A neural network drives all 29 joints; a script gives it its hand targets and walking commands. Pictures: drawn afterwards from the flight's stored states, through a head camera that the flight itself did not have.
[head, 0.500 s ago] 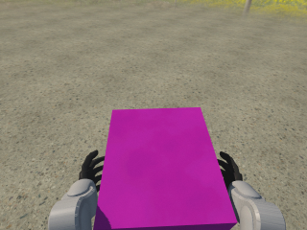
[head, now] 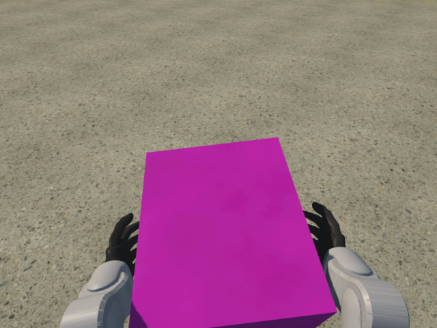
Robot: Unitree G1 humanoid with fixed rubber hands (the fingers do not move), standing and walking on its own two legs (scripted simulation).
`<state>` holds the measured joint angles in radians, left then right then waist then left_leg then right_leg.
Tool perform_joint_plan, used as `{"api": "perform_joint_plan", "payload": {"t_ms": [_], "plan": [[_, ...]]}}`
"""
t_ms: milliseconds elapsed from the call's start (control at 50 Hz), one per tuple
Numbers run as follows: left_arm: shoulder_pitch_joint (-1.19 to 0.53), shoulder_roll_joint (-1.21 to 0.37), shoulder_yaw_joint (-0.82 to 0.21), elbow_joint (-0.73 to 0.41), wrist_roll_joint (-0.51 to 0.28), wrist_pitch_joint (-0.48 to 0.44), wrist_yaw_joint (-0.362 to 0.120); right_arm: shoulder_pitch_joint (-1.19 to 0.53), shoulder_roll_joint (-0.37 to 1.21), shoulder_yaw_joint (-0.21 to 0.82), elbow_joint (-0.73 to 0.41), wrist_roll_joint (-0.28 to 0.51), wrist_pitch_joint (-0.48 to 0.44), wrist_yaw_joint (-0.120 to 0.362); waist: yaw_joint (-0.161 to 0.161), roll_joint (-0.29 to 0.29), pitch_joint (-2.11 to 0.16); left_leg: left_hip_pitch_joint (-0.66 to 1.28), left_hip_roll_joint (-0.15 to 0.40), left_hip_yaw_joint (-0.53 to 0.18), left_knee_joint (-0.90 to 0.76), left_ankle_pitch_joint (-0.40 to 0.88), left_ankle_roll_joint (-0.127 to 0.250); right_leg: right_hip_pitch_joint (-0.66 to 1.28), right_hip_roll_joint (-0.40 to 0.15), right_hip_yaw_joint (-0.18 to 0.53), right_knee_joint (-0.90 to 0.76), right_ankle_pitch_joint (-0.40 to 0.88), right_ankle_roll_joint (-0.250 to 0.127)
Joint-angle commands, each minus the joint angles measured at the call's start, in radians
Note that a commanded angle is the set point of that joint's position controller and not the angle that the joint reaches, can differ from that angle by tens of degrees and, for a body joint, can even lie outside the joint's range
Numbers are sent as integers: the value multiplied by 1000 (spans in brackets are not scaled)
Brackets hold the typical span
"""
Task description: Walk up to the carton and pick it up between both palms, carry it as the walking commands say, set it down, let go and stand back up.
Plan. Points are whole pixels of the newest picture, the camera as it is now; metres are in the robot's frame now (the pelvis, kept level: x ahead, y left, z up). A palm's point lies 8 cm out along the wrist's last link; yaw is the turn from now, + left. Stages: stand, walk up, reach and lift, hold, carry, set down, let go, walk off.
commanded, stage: carry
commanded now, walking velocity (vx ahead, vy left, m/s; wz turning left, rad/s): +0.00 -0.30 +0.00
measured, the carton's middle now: (225, 252) +0.27 +0.00 +0.02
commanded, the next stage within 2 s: none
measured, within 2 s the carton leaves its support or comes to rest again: neither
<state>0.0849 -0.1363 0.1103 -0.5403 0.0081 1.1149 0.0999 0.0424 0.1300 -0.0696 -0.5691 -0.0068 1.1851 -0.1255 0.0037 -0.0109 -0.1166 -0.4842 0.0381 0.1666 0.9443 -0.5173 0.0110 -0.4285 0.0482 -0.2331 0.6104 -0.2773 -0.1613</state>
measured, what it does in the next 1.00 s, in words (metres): steps to the right: left foot, then right foot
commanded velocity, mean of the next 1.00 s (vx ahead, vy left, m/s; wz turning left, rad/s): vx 0.00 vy -0.30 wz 0.00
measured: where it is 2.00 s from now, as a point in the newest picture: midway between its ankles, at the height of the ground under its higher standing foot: outside the picture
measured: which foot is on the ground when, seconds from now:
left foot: up 0.00-0.04, down 0.06-0.40, up 0.42-0.68, down 0.70-1.00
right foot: down 0.00-0.06, up 0.08-0.38, down 0.40-0.70, up 0.72-1.00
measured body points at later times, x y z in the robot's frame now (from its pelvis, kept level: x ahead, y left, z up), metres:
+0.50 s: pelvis -0.01 -0.23 +0.00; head -0.01 -0.25 +0.45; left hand +0.24 -0.08 +0.07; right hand +0.22 -0.40 +0.06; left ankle -0.04 -0.05 -0.67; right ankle +0.02 -0.34 -0.72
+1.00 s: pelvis -0.04 -0.43 +0.02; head -0.03 -0.41 +0.47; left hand +0.21 -0.26 +0.10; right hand +0.20 -0.58 +0.11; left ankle -0.02 -0.26 -0.72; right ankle +0.00 -0.62 -0.65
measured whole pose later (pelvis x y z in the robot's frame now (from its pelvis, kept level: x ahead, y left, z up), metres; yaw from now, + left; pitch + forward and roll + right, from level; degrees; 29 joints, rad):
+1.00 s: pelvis -0.04 -0.43 +0.02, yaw +0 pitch +1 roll -2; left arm -0.02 -0.13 0.10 -0.55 0.02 1.19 0.11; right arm 0.05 0.13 -0.09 -0.58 -0.01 1.16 -0.11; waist 0.00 -0.01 -0.01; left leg -0.30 0.21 0.15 0.52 -0.22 -0.06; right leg -0.57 -0.12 0.01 1.00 -0.33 0.04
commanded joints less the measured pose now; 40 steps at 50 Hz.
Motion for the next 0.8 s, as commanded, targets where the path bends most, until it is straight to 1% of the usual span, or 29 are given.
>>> {"api": "perform_joint_plan", "payload": {"t_ms": [0, 20, 40, 60, 100, 120, 140, 200, 260, 280, 300, 320, 340, 360, 380, 400, 420, 440, 460, 500, 540, 560, 600, 620, 640, 660, 680, 720, 780], "plan": [[-550, -667, -787, -179, -251, 59, -91, -262, 669, 595, 31, 179, -18, 140, -36, 554, -162, 616, 548, -645, -640, 641, 181, -447, -96, 152, 298, -241, 157], [-562, -654, -777, -151, -233, 62, -86, -276, 684, 606, 28, 184, -16, 141, -21, 397, -91, 503, 540, -571, -604, 754, 231, -435, -94, 281, 512, -246, 140], [-571, -654, -771, -131, -226, 63, -83, -279, 688, 599, 27, 180, -16, 144, -16, 302, -72, 456, 493, -462, -618, 665, 203, -403, -117, 322, 586, -207, 131], [-557, -703, -788, -122, -236, 65, -94, -316, 712, 599, 14, 186, -22, 147, -34, 289, -50, 404, 488, -394, -603, 628, 222, -396, -143, 348, 657, -186, 140], [-546, -743, -773, -70, -230, 65, -101, -373, 728, 591, -5, 199, -24, 148, -20, 195, 0, 299, 394, -281, -656, 404, 154, -358, -146, 316, 629, -103, 169], [-575, -759, -773, -83, -245, 63, -107, -417, 748, 604, -23, 208, -33, 145, -12, 177, 27, 263, 365, -229, -651, 386, 127, -315, -154, 283, 568, -103, 179], [-562, -767, -762, -80, -245, 59, -110, -452, 759, 629, -66, 217, -36, 140, -8, 118, 36, 219, 354, -208, -643, 354, 112, -270, -150, 247, 518, -90, 188], [-489, -771, -712, -69, -242, 49, -116, -526, 766, 703, -182, 252, -35, 124, -3, 68, -3, 175, 349, -173, -640, 420, 86, -94, -145, 167, 332, -77, 206], [-385, -685, -670, -42, -219, 70, -103, -415, 686, 679, -130, 237, 5, 110, -2, 180, -66, 147, 334, -121, -570, 510, 58, 75, -124, 112, 148, -17, 202], [-352, -673, -664, -30, -209, 79, -102, -391, 668, 665, -115, 234, 10, 112, 5, 199, -110, 155, 311, -88, -507, 468, 40, 122, -115, 111, 69, 34, 197], [-347, -684, -668, -30, -207, 79, -98, -388, 677, 656, -115, 234, 11, 114, 18, 169, -164, 200, 245, -22, -371, 439, 9, 161, -81, 104, -47, 30, 189], [-349, -673, -663, -30, -203, 82, -98, -352, 667, 651, -97, 222, 17, 111, 29, 45, -197, 171, 162, 12, -220, 277, -18, 235, -71, 95, -153, 76, 181], [-348, -649, -658, -48, -209, 83, -98, -326, 658, 641, -97, 221, 18, 112, 28, -170, -214, -16, 64, 26, -36, -23, -57, 366, -251, 331, -229, 412, 127], [-404, -656, -662, -83, -223, 74, -100, -377, 696, 671, -118, 245, 9, 115, 6, -330, -227, -155, 0, -25, 123, -304, -63, 400, -386, 526, -211, 620, 39], [-428, -665, -679, -108, -233, 70, -102, -393, 704, 674, -111, 254, 6, 119, 0, -298, -211, -184, 33, -71, 218, -306, -60, 368, -400, 488, -192, 635, -4], [-462, -697, -700, -131, -242, 62, -102, -410, 732, 678, -104, 259, 3, 124, -1, -214, -229, -193, 49, -68, 241, -243, -49, 405, -365, 381, -135, 695, -11], [-454, -725, -691, -130, -240, 53, -100, -434, 749, 687, -110, 270, 0, 133, 4, -176, -224, -195, 36, -55, 232, -171, -36, 391, -320, 346, -110, 730, -6], [-481, -752, -713, -165, -251, 41, -100, -443, 786, 703, -106, 290, -6, 146, 4, -165, -210, -178, 36, -48, 227, -136, -32, 364, -317, 317, -104, 717, -13], [-498, -802, -725, -183, -260, 25, -106, -494, 840, 738, -141, 320, -17, 154, 3, -159, -220, -134, 43, -54, 199, -94, -34, 343, -283, 272, -92, 707, -2], [-435, -841, -701, -147, -239, 10, -113, -538, 853, 773, -197, 339, -31, 161, 6, -189, -230, -69, 47, -53, 137, -72, -13, 266, -296, 288, -118, 535, -18], [-383, -840, -685, -97, -220, 5, -115, -529, 820, 778, -218, 323, -38, 154, 5, -184, -242, 23, 43, -46, 47, -18, 10, 190, -313, 300, -143, 375, -40], [-393, -846, -697, -97, -225, 2, -114, -526, 810, 775, -229, 317, -45, 153, -1, -167, -246, 87, 47, -50, -65, 31, 24, 171, -307, 287, -139, 322, -44], [-412, -800, -727, -102, -236, 10, -109, -401, 775, 733, -159, 274, -40, 150, -36, -105, -269, 322, 62, -62, -401, 217, 59, 59, -258, 221, -80, 199, -13], [-414, -769, -732, -97, -236, 20, -107, -359, 750, 706, -127, 256, -35, 149, -51, 21, -246, 478, 158, -208, -541, 266, 84, -125, -206, 179, -12, 92, 50], [-446, -740, -751, -118, -234, 30, -105, -330, 713, 671, -74, 229, -33, 149, -41, 412, -207, 547, 509, -688, -665, 413, 167, -372, -96, 144, 311, -235, 130], [-473, -721, -754, -127, -228, 32, -102, -324, 728, 676, -63, 236, -29, 154, -20, 277, -134, 459, 551, -709, -673, 438, 184, -383, -90, 311, 502, -221, 121], [-508, -717, -756, -121, -225, 38, -98, -325, 738, 670, -37, 224, -20, 158, -16, 182, -98, 451, 534, -599, -668, 421, 166, -403, -107, 350, 568, -187, 115], [-576, -736, -806, -140, -237, 49, -102, -326, 766, 643, -1, 212, -23, 168, -33, 164, -58, 381, 442, -414, -666, 341, 172, -371, -149, 348, 667, -126, 136], [-595, -775, -796, -127, -248, 49, -115, -397, 797, 638, -26, 218, -37, 163, -28, 135, 16, 295, 360, -253, -661, 427, 142, -329, -146, 267, 628, -86, 175]]}}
